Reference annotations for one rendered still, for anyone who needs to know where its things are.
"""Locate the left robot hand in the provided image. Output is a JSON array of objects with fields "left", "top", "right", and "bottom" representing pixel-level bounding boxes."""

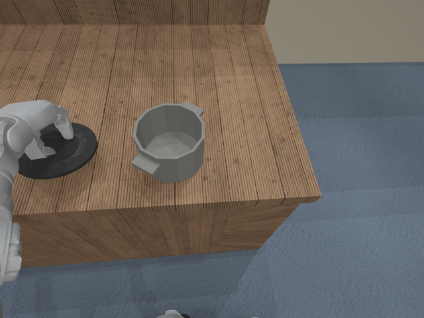
[{"left": 0, "top": 100, "right": 74, "bottom": 160}]

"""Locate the robot left forearm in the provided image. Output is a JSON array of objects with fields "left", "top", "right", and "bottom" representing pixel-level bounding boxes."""
[{"left": 0, "top": 114, "right": 34, "bottom": 221}]

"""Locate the lid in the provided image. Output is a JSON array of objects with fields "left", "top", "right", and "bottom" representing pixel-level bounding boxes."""
[{"left": 18, "top": 123, "right": 97, "bottom": 180}]

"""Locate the table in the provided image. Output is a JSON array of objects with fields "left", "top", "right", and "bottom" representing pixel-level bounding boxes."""
[{"left": 0, "top": 0, "right": 322, "bottom": 268}]

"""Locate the robot left upper arm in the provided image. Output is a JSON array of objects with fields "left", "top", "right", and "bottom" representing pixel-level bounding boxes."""
[{"left": 0, "top": 219, "right": 22, "bottom": 318}]

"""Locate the knob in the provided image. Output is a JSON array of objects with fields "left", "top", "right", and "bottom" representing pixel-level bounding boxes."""
[{"left": 40, "top": 130, "right": 64, "bottom": 150}]

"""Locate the pot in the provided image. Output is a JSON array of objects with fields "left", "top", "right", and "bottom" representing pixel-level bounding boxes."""
[{"left": 131, "top": 101, "right": 205, "bottom": 183}]

